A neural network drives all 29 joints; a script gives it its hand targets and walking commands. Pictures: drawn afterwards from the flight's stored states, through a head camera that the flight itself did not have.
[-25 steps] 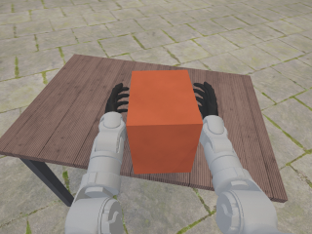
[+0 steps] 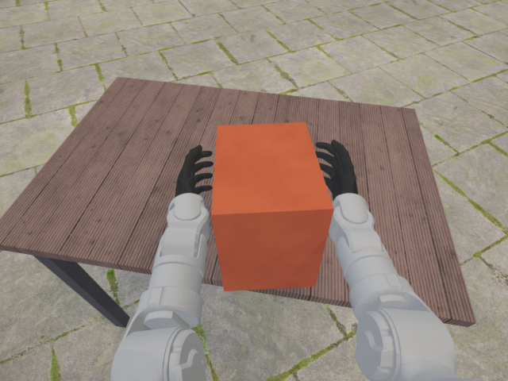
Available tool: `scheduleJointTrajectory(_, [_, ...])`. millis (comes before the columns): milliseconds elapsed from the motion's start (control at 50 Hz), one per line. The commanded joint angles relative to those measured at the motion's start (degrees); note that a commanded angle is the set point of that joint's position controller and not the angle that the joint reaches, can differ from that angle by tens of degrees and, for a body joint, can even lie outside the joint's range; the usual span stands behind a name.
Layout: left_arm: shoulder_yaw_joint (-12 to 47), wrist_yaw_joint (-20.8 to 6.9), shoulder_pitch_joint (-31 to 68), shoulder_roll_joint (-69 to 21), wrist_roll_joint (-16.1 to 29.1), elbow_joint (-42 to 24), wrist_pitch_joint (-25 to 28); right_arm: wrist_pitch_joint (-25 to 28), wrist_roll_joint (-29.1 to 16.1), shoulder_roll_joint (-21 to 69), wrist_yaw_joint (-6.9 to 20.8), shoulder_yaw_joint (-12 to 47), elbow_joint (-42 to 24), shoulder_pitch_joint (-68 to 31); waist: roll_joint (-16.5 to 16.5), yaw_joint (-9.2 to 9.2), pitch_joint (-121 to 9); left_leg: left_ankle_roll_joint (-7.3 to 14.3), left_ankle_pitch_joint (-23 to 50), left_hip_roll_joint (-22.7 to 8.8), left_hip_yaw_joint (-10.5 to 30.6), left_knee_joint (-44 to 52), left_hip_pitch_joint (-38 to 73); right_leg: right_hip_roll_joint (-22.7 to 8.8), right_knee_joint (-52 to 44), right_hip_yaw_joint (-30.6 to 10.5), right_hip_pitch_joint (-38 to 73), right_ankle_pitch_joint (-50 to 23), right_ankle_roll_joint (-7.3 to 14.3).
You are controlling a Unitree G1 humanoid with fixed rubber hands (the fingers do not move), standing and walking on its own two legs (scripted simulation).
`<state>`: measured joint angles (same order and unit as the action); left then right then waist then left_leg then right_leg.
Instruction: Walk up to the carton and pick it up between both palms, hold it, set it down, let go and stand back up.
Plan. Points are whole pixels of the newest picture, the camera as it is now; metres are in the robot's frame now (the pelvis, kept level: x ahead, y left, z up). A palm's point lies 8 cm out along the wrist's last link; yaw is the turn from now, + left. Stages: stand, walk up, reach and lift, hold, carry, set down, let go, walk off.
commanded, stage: set down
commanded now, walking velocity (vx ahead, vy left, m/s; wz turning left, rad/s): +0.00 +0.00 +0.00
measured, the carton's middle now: (265, 205) +0.41 +0.00 +0.03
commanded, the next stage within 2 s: none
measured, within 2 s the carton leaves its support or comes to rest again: rests again in 1.08 s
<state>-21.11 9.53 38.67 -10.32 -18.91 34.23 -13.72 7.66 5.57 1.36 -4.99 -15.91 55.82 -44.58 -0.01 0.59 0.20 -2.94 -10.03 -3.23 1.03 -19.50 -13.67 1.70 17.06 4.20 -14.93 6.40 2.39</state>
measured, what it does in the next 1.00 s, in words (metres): stands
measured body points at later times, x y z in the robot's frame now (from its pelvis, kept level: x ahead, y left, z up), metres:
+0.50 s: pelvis +0.00 +0.00 +0.00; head +0.04 +0.00 +0.45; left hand +0.40 +0.13 +0.08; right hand +0.42 -0.13 +0.08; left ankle +0.00 +0.15 -0.75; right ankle +0.02 -0.09 -0.75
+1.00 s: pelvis +0.00 +0.00 +0.00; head +0.04 +0.01 +0.45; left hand +0.40 +0.13 +0.07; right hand +0.41 -0.13 +0.07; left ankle +0.00 +0.15 -0.75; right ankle +0.02 -0.09 -0.75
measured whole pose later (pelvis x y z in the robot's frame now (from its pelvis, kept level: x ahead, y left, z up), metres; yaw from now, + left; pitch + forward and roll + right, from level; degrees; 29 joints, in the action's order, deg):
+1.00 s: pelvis +0.00 +0.00 +0.00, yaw -1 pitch +3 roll +0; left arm -28.0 6.3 38.3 -13.7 -26.3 36.4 -4.4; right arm 12.9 20.6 6.6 -0.8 -31.3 53.8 -42.9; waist 1.2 1.0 1.8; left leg -2.4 -8.8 -2.9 -1.3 -16.7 -11.0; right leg 0.9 17.0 3.9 -13.9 6.4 2.2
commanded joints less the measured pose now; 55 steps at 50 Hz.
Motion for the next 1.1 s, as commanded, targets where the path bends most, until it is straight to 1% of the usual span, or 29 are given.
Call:
scheduleJointTrajectory(0, [23.0, -4.6, 42.4, -32.9, 3.1, -7.7, 7.1, 1.8, 2.1, 30.3, 7.7, 15.6, -8.4, -38.3, 0.6, -0.48, -42.0, 0.2, 15.9, 2.9, -3.4, -0.2, 8.1, 0.1, 3.2, 1.7, 19.3, -24.1, -4.1])
scheduleJointTrajectory(60, [21.5, -4.8, 41.6, -32.7, 2.4, -5.3, 7.3, 1.6, 3.7, 30.2, 8.0, 13.2, -7.4, -38.0, 0.7, -0.45, -41.6, 0.1, 14.7, 3.1, -3.7, 0.3, 7.7, 0.0, 2.6, 1.7, 18.5, -21.8, -4.1])
scheduleJointTrajectory(80, [20.1, -5.0, 40.9, -32.0, 1.8, -4.1, 7.2, 1.3, 4.2, 29.9, 8.2, 12.3, -6.2, -37.1, 1.5, -0.57, -39.9, 0.3, 13.7, 3.0, -3.9, 0.7, 7.5, -0.1, 2.3, 1.8, 18.6, -20.9, -4.0])
scheduleJointTrajectory(100, [19.4, -5.1, 41.5, -31.9, 1.6, -4.2, 7.5, 1.4, 4.9, 29.7, 8.4, 11.3, -6.0, -37.2, 0.9, -0.23, -40.7, 0.2, 13.5, 3.0, -4.0, 0.9, 7.2, -0.1, 2.5, 1.9, 18.2, -20.5, -4.0])
scheduleJointTrajectory(120, [18.9, -5.2, 41.7, -31.7, 1.4, -4.1, 7.8, 1.6, 5.5, 30.0, 8.6, 10.6, -5.7, -37.0, 1.4, -0.50, -40.3, 0.3, 13.4, 3.1, -4.3, 1.0, 7.0, -0.3, 2.5, 1.7, 18.7, -20.9, -4.1])
scheduleJointTrajectory(140, [18.1, -5.3, 41.3, -31.5, 1.1, -3.1, 8.0, 1.9, 6.1, 29.9, 8.7, 10.4, -6.6, -37.7, 2.0, -0.11, -40.8, 0.6, 13.0, 3.2, -4.5, 1.2, 6.4, -0.3, 2.7, 1.7, 19.3, -21.3, -4.3])
scheduleJointTrajectory(200, [17.4, -5.5, 40.0, -31.7, 0.1, -1.8, 8.6, 2.8, 7.4, 29.5, 9.1, 8.9, -6.2, -37.7, 1.0, -0.31, -40.7, 0.3, 13.8, 3.1, -4.9, 1.3, 5.5, -0.5, 3.2, 1.6, 21.3, -23.9, -4.3])
scheduleJointTrajectory(220, [16.5, -5.7, 39.9, -31.2, -0.2, -1.8, 8.8, 3.1, 8.0, 29.8, 9.0, 8.7, -6.6, -37.7, 1.9, 0.02, -40.8, 0.7, 13.2, 3.2, -5.2, 1.6, 4.8, -0.7, 3.3, 1.4, 22.0, -24.1, -4.5])
scheduleJointTrajectory(260, [15.2, -6.1, 40.3, -30.2, -1.1, -1.8, 9.4, 3.0, 9.7, 30.0, 9.2, 7.2, -4.6, -36.2, 2.2, -0.57, -39.2, 0.9, 11.7, 3.2, -5.4, 2.5, 3.5, -0.9, 3.7, 1.5, 22.9, -24.7, -4.7])
scheduleJointTrajectory(300, [13.7, -6.4, 39.1, -29.3, -1.8, -1.3, 9.8, 3.5, 10.7, 30.0, 9.4, 6.4, -4.4, -35.3, 2.5, -0.02, -38.0, 1.2, 10.3, 3.3, -5.8, 3.1, 2.4, -1.3, 3.6, 1.2, 23.7, -23.9, -4.9])
scheduleJointTrajectory(360, [13.3, -6.4, 36.5, -29.3, -2.5, 0.1, 10.1, 4.7, 11.5, 29.3, 9.7, 5.9, -4.8, -35.2, 1.9, 0.72, -37.5, 1.1, 12.0, 3.1, -6.0, 2.9, 2.4, -1.1, 3.9, 1.6, 24.1, -24.7, -4.5])
scheduleJointTrajectory(480, [12.5, -6.7, 34.6, -28.3, -3.7, 0.2, 10.4, 5.5, 13.4, 28.9, 9.9, 4.3, -3.8, -32.8, 1.6, 0.28, -34.1, 1.3, 10.9, 2.7, -6.5, 3.3, 3.5, -1.0, 2.8, 1.9, 21.9, -21.2, -4.0])
scheduleJointTrajectory(500, [11.9, -6.7, 34.7, -28.0, -3.8, 0.6, 10.4, 5.5, 14.1, 28.8, 9.9, 4.1, -4.1, -33.1, 2.7, 0.44, -34.4, 1.7, 10.1, 2.8, -6.7, 3.5, 2.8, -1.2, 2.7, 1.8, 22.0, -20.5, -4.2])
scheduleJointTrajectory(560, [10.8, -7.0, 33.9, -27.4, -4.6, 1.7, 10.4, 5.1, 15.5, 28.8, 10.2, 2.0, -2.0, -31.0, 2.4, 0.14, -31.5, 1.8, 8.5, 2.6, -7.1, 4.0, 2.5, -1.3, 2.2, 1.8, 21.1, -17.3, -4.0])
scheduleJointTrajectory(600, [10.3, -6.9, 33.5, -27.4, -5.0, 1.5, 10.5, 5.2, 15.7, 29.1, 10.6, 1.7, -2.1, -30.7, 1.9, 0.78, -31.9, 1.9, 8.2, 2.6, -7.2, 4.2, 2.6, -1.3, 2.1, 1.9, 20.6, -15.9, -3.9])
scheduleJointTrajectory(640, [10.2, -6.9, 32.5, -27.2, -5.2, 1.7, 10.6, 5.5, 16.2, 29.0, 10.7, 1.0, -2.7, -30.0, 1.8, 0.57, -32.0, 2.0, 8.2, 2.6, -7.4, 4.2, 3.0, -1.3, 1.9, 1.8, 20.3, -15.8, -3.9])
scheduleJointTrajectory(660, [10.1, -6.8, 32.2, -27.3, -5.2, 1.4, 10.6, 5.8, 16.3, 28.7, 10.8, 0.9, -2.8, -30.2, 1.2, 0.98, -31.8, 1.9, 8.5, 2.5, -7.4, 4.2, 2.8, -1.3, 2.0, 1.9, 20.1, -15.5, -3.7])
scheduleJointTrajectory(720, [10.5, -7.0, 30.6, -27.5, -5.7, 1.8, 10.3, 5.9, 16.9, 28.4, 10.7, 0.1, -2.3, -28.9, 1.0, 0.28, -30.0, 1.7, 9.1, 2.4, -7.4, 4.0, 3.9, -1.0, 1.7, 2.3, 19.2, -15.7, -3.6])
scheduleJointTrajectory(740, [9.8, -7.1, 30.0, -27.1, -5.9, 2.1, 10.4, 6.0, 17.0, 28.6, 10.7, 0.5, -2.9, -29.0, 2.2, 0.53, -30.0, 2.1, 9.2, 2.5, -7.5, 4.0, 3.7, -1.0, 1.7, 2.1, 19.7, -16.5, -3.9])
scheduleJointTrajectory(780, [9.5, -7.4, 29.3, -27.2, -6.5, 2.1, 10.5, 6.1, 17.4, 28.6, 10.6, -0.1, -2.1, -27.8, 2.2, 0.13, -29.2, 2.1, 8.6, 2.6, -7.6, 4.4, 3.2, -1.1, 1.6, 2.1, 20.2, -16.2, -4.1])
scheduleJointTrajectory(800, [9.6, -7.3, 28.8, -27.3, -6.5, 1.7, 10.6, 6.4, 17.3, 28.5, 10.7, -0.3, -2.6, -27.5, 1.7, 0.49, -29.0, 2.0, 8.5, 2.6, -7.6, 4.4, 3.3, -1.0, 1.6, 2.3, 19.8, -15.3, -3.9])
scheduleJointTrajectory(820, [9.7, -7.3, 28.7, -27.3, -6.8, 1.9, 10.5, 6.4, 17.6, 28.4, 10.7, -0.7, -1.9, -27.1, 1.4, 0.26, -27.6, 1.9, 8.5, 2.5, -7.6, 4.4, 3.5, -1.0, 1.4, 2.3, 19.4, -14.8, -3.8])
scheduleJointTrajectory(840, [9.2, -7.3, 28.5, -27.0, -6.9, 1.9, 10.4, 6.4, 17.5, 28.4, 10.9, -0.5, -2.2, -27.2, 1.6, 0.71, -27.0, 2.1, 8.3, 2.5, -7.6, 4.5, 3.1, -1.2, 1.3, 2.2, 19.1, -14.2, -3.8])
scheduleJointTrajectory(860, [8.9, -7.4, 27.9, -26.8, -7.3, 2.3, 10.2, 6.2, 17.8, 28.4, 10.9, -0.7, -2.0, -26.5, 1.7, 0.41, -26.3, 2.3, 7.8, 2.5, -7.6, 4.6, 3.1, -1.2, 1.2, 2.0, 19.4, -14.2, -3.8])
scheduleJointTrajectory(880, [8.6, -7.6, 27.8, -26.4, -7.1, 2.1, 10.3, 6.4, 17.8, 28.4, 11.0, -0.3, -2.8, -26.8, 2.3, 0.80, -26.9, 2.6, 7.6, 2.6, -7.8, 4.6, 2.4, -1.4, 1.3, 1.8, 19.7, -14.3, -4.0])
scheduleJointTrajectory(920, [8.4, -7.8, 26.2, -26.1, -7.6, 2.6, 10.0, 6.1, 17.6, 28.1, 11.0, -0.5, -2.0, -25.3, 1.7, 0.55, -25.0, 2.7, 6.9, 2.7, -7.7, 5.0, 2.1, -1.4, 1.4, 1.8, 20.3, -14.5, -4.2])
scheduleJointTrajectory(940, [8.2, -7.9, 25.6, -26.2, -7.5, 2.4, 10.0, 6.3, 17.5, 28.2, 11.0, -0.2, -2.7, -25.4, 2.1, 0.89, -24.9, 2.7, 7.6, 2.7, -7.8, 4.9, 2.1, -1.4, 1.5, 1.9, 20.5, -15.3, -4.3])
scheduleJointTrajectory(980, [8.7, -7.8, 26.0, -26.3, -7.8, 1.3, 10.2, 6.4, 17.8, 28.0, 11.0, -0.6, -2.0, -24.6, 1.1, 0.55, -25.4, 2.5, 7.9, 2.7, -7.7, 4.8, 2.7, -1.4, 1.5, 2.0, 19.6, -14.6, -4.2])
scheduleJointTrajectory(1080, [8.6, -7.7, 24.2, -26.1, -8.3, 1.4, 9.8, 6.6, 18.3, 27.3, 11.3, -1.3, -2.6, -23.4, 1.0, 0.59, -23.8, 2.5, 7.4, 2.4, -7.7, 4.5, 4.4, -1.2, 0.6, 2.4, 16.9, -11.4, -3.7])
